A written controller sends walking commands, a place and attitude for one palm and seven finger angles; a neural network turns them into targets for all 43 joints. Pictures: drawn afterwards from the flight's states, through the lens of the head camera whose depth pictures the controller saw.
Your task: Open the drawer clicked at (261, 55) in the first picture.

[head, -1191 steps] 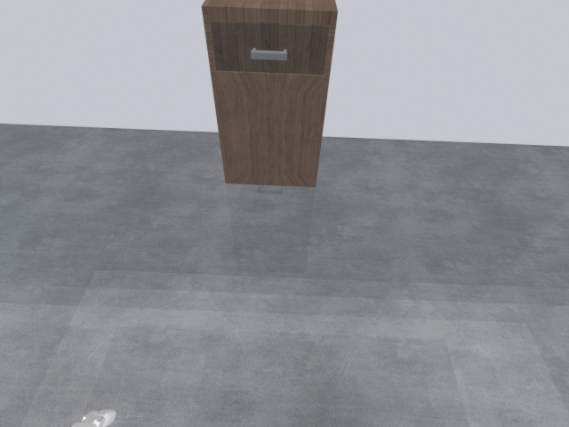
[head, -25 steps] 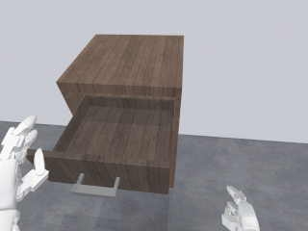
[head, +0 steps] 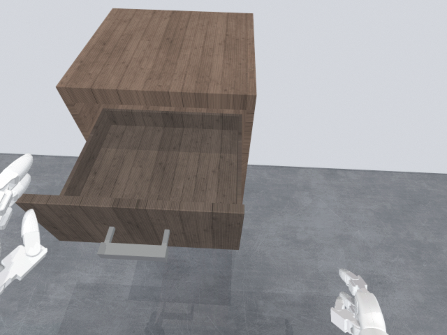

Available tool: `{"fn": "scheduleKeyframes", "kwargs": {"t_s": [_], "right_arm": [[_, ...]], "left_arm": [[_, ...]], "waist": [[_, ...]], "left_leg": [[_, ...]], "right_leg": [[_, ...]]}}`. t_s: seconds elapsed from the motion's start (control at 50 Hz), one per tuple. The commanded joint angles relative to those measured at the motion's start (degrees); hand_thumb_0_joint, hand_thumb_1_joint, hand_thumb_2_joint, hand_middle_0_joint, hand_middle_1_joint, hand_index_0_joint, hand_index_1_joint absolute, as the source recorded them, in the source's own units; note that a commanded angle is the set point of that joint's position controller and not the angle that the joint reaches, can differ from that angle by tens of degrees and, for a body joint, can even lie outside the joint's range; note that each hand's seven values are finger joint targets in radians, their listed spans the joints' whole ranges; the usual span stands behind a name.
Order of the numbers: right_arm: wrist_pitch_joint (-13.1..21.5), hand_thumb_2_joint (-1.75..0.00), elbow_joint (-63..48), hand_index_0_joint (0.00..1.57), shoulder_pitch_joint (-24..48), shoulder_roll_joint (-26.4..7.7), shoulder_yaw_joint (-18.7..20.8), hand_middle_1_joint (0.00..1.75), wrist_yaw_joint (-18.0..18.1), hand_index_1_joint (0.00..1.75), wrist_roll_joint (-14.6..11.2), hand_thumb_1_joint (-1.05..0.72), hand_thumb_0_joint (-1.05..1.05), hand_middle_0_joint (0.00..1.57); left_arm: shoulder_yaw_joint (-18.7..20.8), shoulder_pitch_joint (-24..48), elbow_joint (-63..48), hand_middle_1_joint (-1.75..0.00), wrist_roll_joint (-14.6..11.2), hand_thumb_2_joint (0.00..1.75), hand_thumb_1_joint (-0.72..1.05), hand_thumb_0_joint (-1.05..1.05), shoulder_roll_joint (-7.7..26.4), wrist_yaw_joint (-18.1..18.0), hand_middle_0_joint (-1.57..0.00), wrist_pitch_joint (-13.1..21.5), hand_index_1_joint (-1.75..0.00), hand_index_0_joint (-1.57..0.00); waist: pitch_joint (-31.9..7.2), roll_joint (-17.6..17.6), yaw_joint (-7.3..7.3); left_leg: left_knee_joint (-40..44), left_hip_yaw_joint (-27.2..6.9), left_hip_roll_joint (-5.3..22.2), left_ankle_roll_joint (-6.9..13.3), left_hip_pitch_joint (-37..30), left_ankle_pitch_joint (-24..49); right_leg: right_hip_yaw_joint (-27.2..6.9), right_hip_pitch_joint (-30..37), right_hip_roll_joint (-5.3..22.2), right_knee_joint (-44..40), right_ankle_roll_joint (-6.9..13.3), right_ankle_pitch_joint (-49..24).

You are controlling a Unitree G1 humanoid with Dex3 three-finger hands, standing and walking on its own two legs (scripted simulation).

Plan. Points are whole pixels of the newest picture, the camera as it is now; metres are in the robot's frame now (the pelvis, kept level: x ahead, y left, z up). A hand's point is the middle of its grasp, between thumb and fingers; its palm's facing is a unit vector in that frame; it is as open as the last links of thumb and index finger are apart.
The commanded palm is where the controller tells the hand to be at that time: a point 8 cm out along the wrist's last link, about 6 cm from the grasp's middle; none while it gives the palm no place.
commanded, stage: step back with the hand held close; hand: left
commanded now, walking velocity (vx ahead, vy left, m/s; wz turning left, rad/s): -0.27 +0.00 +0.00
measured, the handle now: (136, 242) +0.30 +0.20 -0.07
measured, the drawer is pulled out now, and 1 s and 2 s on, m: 0.29 0.29 0.29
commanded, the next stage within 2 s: stop stepping back and stand still in 0.94 s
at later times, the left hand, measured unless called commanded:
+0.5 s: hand out of the picture +0.14 +0.25 +0.16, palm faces +0.38 -0.81 -0.45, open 7.5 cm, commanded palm +0.07 +0.29 +0.18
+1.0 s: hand out of the picture +0.06 +0.22 +0.15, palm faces +0.37 -0.82 -0.45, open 7.5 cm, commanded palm -0.03 +0.27 +0.18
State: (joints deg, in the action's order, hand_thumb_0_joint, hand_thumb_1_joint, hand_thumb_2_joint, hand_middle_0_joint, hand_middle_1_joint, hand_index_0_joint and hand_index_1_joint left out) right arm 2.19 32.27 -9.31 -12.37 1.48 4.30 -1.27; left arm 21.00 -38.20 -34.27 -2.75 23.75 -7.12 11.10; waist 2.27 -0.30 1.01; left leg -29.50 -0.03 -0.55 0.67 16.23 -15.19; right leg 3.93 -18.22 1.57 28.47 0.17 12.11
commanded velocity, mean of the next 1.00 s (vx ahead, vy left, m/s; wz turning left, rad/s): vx -0.36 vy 0.00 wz -0.01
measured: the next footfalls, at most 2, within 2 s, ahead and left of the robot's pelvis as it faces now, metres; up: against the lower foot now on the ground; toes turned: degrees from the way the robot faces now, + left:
left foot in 0.96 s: -0.11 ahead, +0.13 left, +0.00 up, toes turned +3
right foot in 1.16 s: -0.13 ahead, -0.13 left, +0.00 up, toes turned -3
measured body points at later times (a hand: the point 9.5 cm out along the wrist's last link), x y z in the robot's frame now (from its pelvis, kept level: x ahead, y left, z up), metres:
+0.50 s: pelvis -0.06 +0.01 -0.01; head -0.03 +0.03 +0.44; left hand +0.12 +0.29 +0.19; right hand +0.12 -0.22 -0.08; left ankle +0.00 +0.11 -0.74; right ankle -0.02 -0.12 -0.73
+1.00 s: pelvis -0.14 -0.02 -0.01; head -0.10 +0.00 +0.44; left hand +0.03 +0.27 +0.18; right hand +0.05 -0.26 -0.08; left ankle -0.15 +0.13 -0.74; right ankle -0.04 -0.12 -0.73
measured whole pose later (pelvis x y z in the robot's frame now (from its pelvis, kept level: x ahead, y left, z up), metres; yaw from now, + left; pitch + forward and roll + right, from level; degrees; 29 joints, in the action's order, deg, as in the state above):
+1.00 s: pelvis -0.14 -0.02 -0.01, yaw +3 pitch +2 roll +1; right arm 4.6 34.3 -8.5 -11.9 1.7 4.3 0.5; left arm 21.7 -33.3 -35.1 -1.6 23.0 -9.1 13.6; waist 2.6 4.1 1.9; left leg -31.9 -0.4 0.6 -1.3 17.7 -15.2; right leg 2.1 -28.4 2.1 35.4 -0.2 11.5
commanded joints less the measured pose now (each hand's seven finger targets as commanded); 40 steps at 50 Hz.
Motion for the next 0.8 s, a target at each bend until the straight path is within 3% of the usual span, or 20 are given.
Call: {"fn": "scheduleKeyframes", "kwargs": {"t_s": [0.0, 0.06, 0.14, 0.22, 0.28, 0.34, 0.4, 0.42, 0.46, 0.5, 0.52, 0.54, 0.58, 0.64, 0.68, 0.7, 0.72, 0.74, 0.76, 0.78], "right_arm": [[4.0, -0.9, -10.1, 0.2, 6.0, -6.4, 1.7, 0.3, 0.5, 0.3, 0.1, -0.9, 0.0, 0.2], [4.7, -0.9, -9.7, 0.2, 5.6, -6.7, 1.7, 0.3, 0.6, 0.3, 0.4, -0.9, 0.0, 0.2], [5.4, -0.9, -9.5, 0.2, 4.4, -6.6, 1.4, 0.3, 0.3, 0.3, 0.4, -0.9, 0.0, 0.2], [5.8, -0.9, -8.8, 0.2, 3.3, -6.6, 1.4, 0.3, 0.2, 0.3, 0.5, -0.9, 0.0, 0.2], [5.9, -0.9, -8.0, 0.2, 3.0, -6.7, 1.2, 0.3, 0.4, 0.3, 0.8, -0.9, 0.0, 0.2], [5.9, -0.9, -8.7, 0.2, 4.3, -6.6, 0.8, 0.3, 0.6, 0.3, 1.0, -0.9, 0.0, 0.2], [6.4, -0.9, -10.1, 0.2, 5.4, -6.8, 0.8, 0.3, 0.8, 0.3, 0.8, -0.9, 0.0, 0.2], [6.7, -0.9, -10.1, 0.2, 5.1, -6.6, 0.8, 0.3, 0.7, 0.3, 1.0, -0.9, 0.0, 0.2], [7.4, -0.9, -9.7, 0.2, 4.4, -6.5, 1.2, 0.3, 0.5, 0.3, 1.0, -0.9, 0.0, 0.2], [8.0, -0.9, -9.0, 0.2, 4.5, -6.6, 1.3, 0.3, 0.1, 0.3, 0.9, -0.9, 0.0, 0.2], [8.1, -0.9, -8.4, 0.2, 4.7, -6.7, 1.3, 0.3, -0.2, 0.3, 1.2, -0.9, 0.0, 0.2], [8.3, -0.9, -8.0, 0.2, 4.1, -6.6, 1.0, 0.3, -0.3, 0.3, 1.3, -0.9, 0.0, 0.2], [8.7, -0.9, -7.2, 0.2, 3.5, -6.7, 1.4, 0.3, -0.7, 0.3, 1.5, -0.9, 0.0, 0.2], [8.5, -0.9, -7.7, 0.2, 4.5, -6.6, 1.6, 0.3, -1.0, 0.3, 1.2, -0.9, 0.0, 0.2], [7.8, -0.9, -8.0, 0.2, 5.0, -6.4, 1.4, 0.3, -1.0, 0.3, 0.6, -0.9, 0.0, 0.2], [7.5, -0.9, -8.3, 0.2, 4.9, -5.9, 1.5, 0.3, -1.1, 0.3, 0.2, -0.9, 0.0, 0.2], [7.0, -0.9, -7.2, 0.2, 4.1, -5.6, 1.9, 0.3, -1.1, 0.3, 0.0, -0.9, 0.0, 0.2], [6.0, -0.9, -5.7, 0.2, 4.8, -5.2, 2.4, 0.3, -1.3, 0.3, 0.2, -0.9, 0.0, 0.2], [5.2, -0.9, -5.0, 0.2, 5.2, -5.4, 2.7, 0.3, -1.2, 0.3, 0.9, -0.9, 0.0, 0.2], [4.8, -0.9, -5.3, 0.2, 5.3, -4.0, 1.6, 0.3, -1.1, 0.3, 1.4, -0.9, 0.0, 0.2]], "left_arm": [[8.0, -1.3, -12.3, -0.3, -0.2, 0.9, 0.9, 0.0, 7.3, -1.9, -0.2, 4.1, -0.3, -0.2], [8.0, -0.5, -12.5, -0.3, 0.1, 0.9, 0.9, 0.0, 7.2, -2.2, -0.2, 4.3, -0.3, -0.2], [7.1, 1.3, -12.8, -0.3, 0.2, 0.9, 0.9, 0.0, 6.6, -2.5, -0.2, 4.8, -0.3, -0.2], [6.2, 3.3, -12.8, -0.3, 0.3, 0.9, 0.9, 0.0, 6.4, -3.0, -0.2, 5.0, -0.3, -0.2], [5.7, 4.3, -13.3, -0.3, 0.5, 0.9, 0.9, 0.0, 6.6, -3.5, -0.2, 5.0, -0.3, -0.2], [6.2, 3.6, -13.1, -0.3, 0.9, 0.9, 0.9, 0.0, 6.5, -3.9, -0.2, 5.0, -0.3, -0.2], [7.5, 4.0, -13.3, -0.3, 1.8, 0.9, 0.9, 0.0, 6.6, -4.0, -0.2, 5.5, -0.3, -0.2], [7.6, 4.4, -14.1, -0.3, 1.9, 0.9, 0.9, 0.0, 6.5, -3.9, -0.2, 5.8, -0.3, -0.2], [8.5, 2.9, -14.4, -0.3, 1.5, 0.9, 0.9, 0.0, 8.0, -3.7, -0.2, 6.0, -0.3, -0.2], [8.0, 1.4, -14.1, -0.3, 0.7, 0.9, 0.9, 0.0, 7.4, -2.6, -0.2, 6.4, -0.3, -0.2], [8.4, 1.1, -13.8, -0.3, 0.5, 0.9, 0.9, 0.0, 7.5, -2.1, -0.2, 6.8, -0.3, -0.2], [8.1, 1.2, -14.7, -0.3, 0.3, 0.9, 0.9, 0.0, 7.1, -1.9, -0.2, 7.3, -0.3, -0.2], [7.5, 1.2, -16.2, -0.3, -0.1, 0.9, 0.9, 0.0, 6.7, -1.5, -0.2, 7.1, -0.3, -0.2], [8.9, -0.1, -16.7, -0.3, -0.8, 0.9, 0.9, 0.0, 7.5, -1.0, -0.2, 7.2, -0.3, -0.2], [9.2, 0.2, -16.6, -0.3, -1.2, 0.9, 0.9, 0.0, 7.8, -1.1, -0.2, 6.7, -0.3, -0.2], [9.4, 1.9, -16.1, -0.3, -1.0, 0.9, 0.9, 0.0, 8.5, -1.2, -0.2, 6.8, -0.3, -0.2], [9.5, 3.0, -14.6, -0.3, -0.9, 0.9, 0.9, 0.0, 9.2, -1.5, -0.2, 6.6, -0.3, -0.2], [8.6, 3.4, -13.1, -0.3, -1.0, 0.9, 0.9, 0.0, 9.1, -2.1, -0.2, 5.5, -0.3, -0.2], [9.1, 4.3, -12.1, -0.3, -0.7, 0.9, 0.9, 0.0, 9.5, -2.4, -0.2, 4.7, -0.3, -0.2], [8.2, 3.7, -11.0, -0.3, -0.4, 0.9, 0.9, 0.0, 8.1, -2.0, -0.2, 4.5, -0.3, -0.2]], "waist": [[-10.7, -4.3, -1.24], [-9.7, -5.4, -1.19], [-8.0, -3.4, -0.76], [-6.5, 2.4, -0.2], [-6.8, 3.4, -0.11], [-5.3, -2.6, -0.29], [-5.4, -11.2, -0.96], [-5.3, -11.8, -1.09], [-8.3, -8.3, -1.2], [-10.5, -5.4, -1.59], [-10.2, -7.0, -1.74], [-10.6, -8.5, -1.57], [-16.3, -8.9, -1.59], [-15.1, -9.2, -2.01], [-12.3, -4.4, -1.4], [-10.0, 2.1, -0.79], [-8.8, 9.1, -0.44], [-9.2, 13.0, -1.35], [-9.4, 12.1, -1.05], [-9.6, 12.2, -0.25]], "left_leg": [[6.6, -6.8, 8.0, 1.8, 5.6, 14.3], [7.1, -6.8, 8.3, 2.2, 8.9, 9.2], [5.7, -6.5, 7.2, 2.5, 12.1, -1.6], [-0.6, -4.9, 3.6, 1.6, 7.6, -9.5], [-3.5, -4.0, 2.8, 0.9, 2.2, -9.4], [6.1, -8.1, 6.7, 2.3, 7.6, -10.2], [16.5, -14.3, 14.0, 5.0, 25.0, -16.4], [15.9, -14.2, 14.4, 5.3, 26.3, -14.6], [9.5, -11.6, 12.8, 4.4, 18.2, 1.4], [5.5, -10.4, 11.9, 4.0, 12.5, 10.4], [6.5, -10.6, 12.8, 4.3, 12.9, 9.6], [6.1, -10.8, 13.0, 4.2, 10.3, 15.5], [3.4, -9.4, 13.7, 3.8, 3.0, 27.3], [3.9, -9.4, 15.0, 4.8, 8.5, 15.6], [0.0, -6.9, 11.3, 3.3, 13.3, 3.0], [-6.1, -4.3, 6.1, 1.2, 13.9, -8.0], [-19.0, -1.0, 0.0, -1.4, 9.0, -12.7], [-35.1, -1.5, -1.7, -2.2, 6.0, -13.2], [-44.1, -3.0, -1.6, -2.5, 6.6, -14.0], [-44.5, -3.6, -0.3, -2.5, 8.7, -13.1]], "right_leg": [[-3.1, 10.5, 3.8, 2.0, 0.4, -10.2], [-4.0, 10.5, 3.8, 2.6, 0.4, -8.0], [-7.1, 7.9, 5.0, 0.3, 0.9, -2.0], [-12.3, -0.9, 8.4, -8.6, 2.9, 8.9], [-12.0, -6.2, 10.3, -11.3, 3.9, 13.7], [-7.9, -2.2, 5.3, -5.5, 1.2, 12.7], [-3.4, 12.6, -0.1, 11.6, -0.7, 7.4], [-3.3, 13.5, -0.4, 13.4, -0.7, 5.6], [-4.4, 10.2, 0.5, 10.2, -0.2, -1.7], [-5.2, 7.7, 1.6, 8.0, 0.3, -3.7], [-4.8, 7.4, 1.4, 8.4, 0.3, -0.6], [-4.1, 6.5, 0.7, 7.5, 0.1, -2.2], [-4.4, 6.1, 0.6, 9.0, 0.3, -2.6], [-4.9, 7.3, 0.9, 9.6, 0.6, 5.0], [-9.3, 6.5, 4.1, 4.4, 2.1, 0.0], [-17.0, 1.2, 9.0, -3.5, 4.3, 3.4], [-27.2, -8.3, 16.8, -14.4, 8.1, 13.1], [-30.2, -13.0, 22.7, -20.4, 11.5, 18.9], [-29.6, -14.1, 23.1, -21.2, 13.1, 17.2], [-24.8, -10.5, 21.7, -18.3, 12.3, 10.6]]}}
